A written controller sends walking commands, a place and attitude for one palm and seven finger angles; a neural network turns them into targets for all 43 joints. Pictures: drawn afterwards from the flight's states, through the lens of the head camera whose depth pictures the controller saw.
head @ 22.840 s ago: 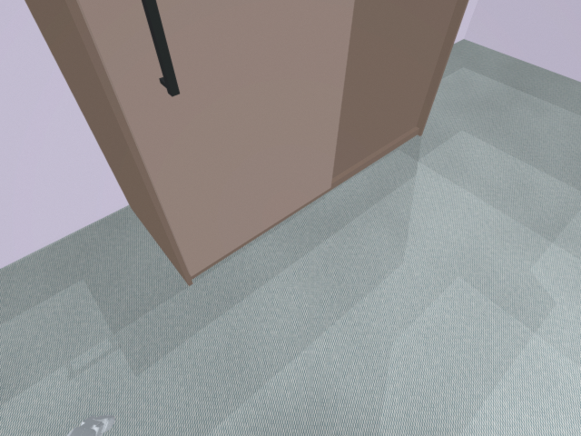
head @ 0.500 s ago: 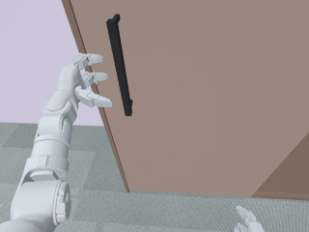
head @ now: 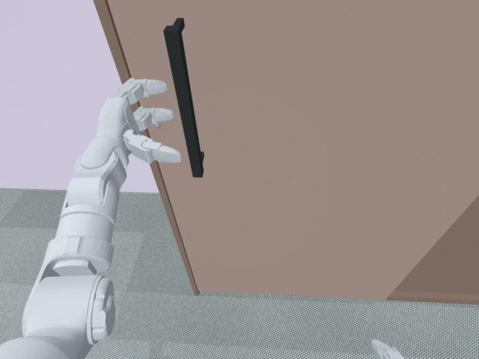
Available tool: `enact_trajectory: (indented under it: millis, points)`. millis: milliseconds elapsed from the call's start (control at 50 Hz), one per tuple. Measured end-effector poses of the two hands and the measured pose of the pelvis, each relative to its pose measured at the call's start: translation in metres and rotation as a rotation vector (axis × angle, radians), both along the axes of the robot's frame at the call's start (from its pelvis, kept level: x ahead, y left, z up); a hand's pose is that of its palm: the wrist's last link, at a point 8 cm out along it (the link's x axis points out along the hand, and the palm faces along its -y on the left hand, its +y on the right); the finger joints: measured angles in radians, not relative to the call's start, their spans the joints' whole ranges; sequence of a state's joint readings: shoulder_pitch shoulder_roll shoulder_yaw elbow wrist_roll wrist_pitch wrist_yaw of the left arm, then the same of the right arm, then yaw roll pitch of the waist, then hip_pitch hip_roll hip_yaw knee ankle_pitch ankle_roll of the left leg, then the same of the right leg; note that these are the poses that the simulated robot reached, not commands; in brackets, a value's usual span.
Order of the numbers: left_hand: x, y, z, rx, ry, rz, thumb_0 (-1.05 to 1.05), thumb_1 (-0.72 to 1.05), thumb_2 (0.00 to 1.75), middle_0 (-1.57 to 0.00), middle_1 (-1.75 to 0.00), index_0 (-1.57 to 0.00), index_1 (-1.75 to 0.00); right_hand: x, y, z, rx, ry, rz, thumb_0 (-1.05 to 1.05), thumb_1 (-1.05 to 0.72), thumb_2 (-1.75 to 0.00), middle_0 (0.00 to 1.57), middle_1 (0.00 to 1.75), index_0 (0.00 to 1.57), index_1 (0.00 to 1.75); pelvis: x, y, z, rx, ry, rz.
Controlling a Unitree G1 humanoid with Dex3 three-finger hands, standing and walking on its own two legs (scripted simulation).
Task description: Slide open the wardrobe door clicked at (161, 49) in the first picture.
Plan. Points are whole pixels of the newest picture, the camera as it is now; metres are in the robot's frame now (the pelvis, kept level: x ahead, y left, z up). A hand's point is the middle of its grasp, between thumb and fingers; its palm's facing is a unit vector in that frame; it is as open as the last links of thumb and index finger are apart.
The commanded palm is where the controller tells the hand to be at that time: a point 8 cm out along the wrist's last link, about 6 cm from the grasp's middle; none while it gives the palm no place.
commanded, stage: feel for the door with the fingertips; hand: left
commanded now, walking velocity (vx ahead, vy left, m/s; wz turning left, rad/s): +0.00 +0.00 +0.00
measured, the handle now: (190, 109) +0.49 +0.11 +0.19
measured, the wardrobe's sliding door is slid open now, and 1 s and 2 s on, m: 0.00 0.00 0.00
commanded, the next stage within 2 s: slide the fingers in behind the handle in 0.64 s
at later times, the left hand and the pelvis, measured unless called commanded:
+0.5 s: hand (176, 118) +0.44 +0.12 +0.20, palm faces -0.01 -1.00 -0.01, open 14.0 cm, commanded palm +0.42 +0.18 +0.20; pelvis +0.00 +0.00 +0.00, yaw +0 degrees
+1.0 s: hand (177, 116) +0.45 +0.12 +0.20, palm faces -0.03 -1.00 -0.01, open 13.8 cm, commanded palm +0.42 +0.18 +0.20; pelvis +0.00 +0.00 +0.00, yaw +0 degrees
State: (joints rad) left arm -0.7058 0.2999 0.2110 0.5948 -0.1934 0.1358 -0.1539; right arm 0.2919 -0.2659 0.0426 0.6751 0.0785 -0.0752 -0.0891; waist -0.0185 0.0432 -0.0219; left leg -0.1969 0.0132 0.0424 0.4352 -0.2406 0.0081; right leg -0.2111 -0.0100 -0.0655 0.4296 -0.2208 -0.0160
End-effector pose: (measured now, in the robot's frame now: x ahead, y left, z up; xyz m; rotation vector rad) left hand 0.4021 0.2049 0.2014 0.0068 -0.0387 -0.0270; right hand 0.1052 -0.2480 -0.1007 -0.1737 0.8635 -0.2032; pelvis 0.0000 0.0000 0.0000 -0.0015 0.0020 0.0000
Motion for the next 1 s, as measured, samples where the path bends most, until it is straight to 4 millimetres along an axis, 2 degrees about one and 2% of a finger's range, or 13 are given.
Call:
enact_trajectory:
  millis: [140,280,400,640,800,1000]
  points:
    - [0.002,-0.024,0.0,-0.016,-0.002,-0.02,-0.02,-0.5,0.3,-0.3,-1.2,-0.3,-1.21,0.009,0.006,0.002,0.017,-0.028,0.007,0.02,-0.9,-0.9,0.2,0.3,0.2,0.3,0.001,0.001,0.0,0.002,0.0,-0.008]
    - [0.003,-0.028,-0.001,-0.003,0.017,0.011,-0.02,-0.5,0.3,-0.3,-1.2,-0.29,-1.21,0.02,0.013,0.005,0.033,-0.049,0.025,0.02,-0.9,-0.9,0.2,0.3,0.2,0.3,0.0,0.0,0.0,0.002,-0.004,-0.008]
    - [0.009,-0.028,0.002,-0.005,0.02,0.01,-0.02,-0.5,0.3,-0.3,-1.2,-0.3,-1.21,0.021,0.013,0.005,0.027,-0.041,0.032,0.02,-0.9,-0.9,0.2,0.3,0.2,0.3,0.0,-0.002,0.0,0.001,0.0,-0.004]
    - [0.028,-0.028,-0.001,-0.001,0.035,0.009,-0.02,-0.5,0.3,-0.31,-1.2,-0.31,-1.21,-0.005,0.0,-0.003,0.004,0.038,-0.007,0.01,-0.9,-0.9,0.2,0.3,0.2,0.3,0.001,-0.003,0.0,0.001,0.022,-0.004]
    - [0.033,-0.024,-0.001,0.001,0.03,0.006,-0.02,-0.5,0.3,-0.37,-1.25,-0.36,-1.24,-0.024,-0.005,-0.008,-0.007,0.094,-0.02,0.01,-0.9,-0.9,0.2,0.3,0.2,0.3,0.001,-0.003,-0.001,-0.001,0.031,0.002]
    - [0.03,-0.027,-0.003,0.0,0.02,-0.002,-0.02,-0.5,0.3,-0.35,-1.23,-0.34,-1.22,-0.026,-0.001,-0.007,0.007,0.068,-0.025,0.02,-0.9,-0.9,0.2,0.3,0.2,0.3,-0.002,-0.001,-0.001,0.0,0.033,-0.008]
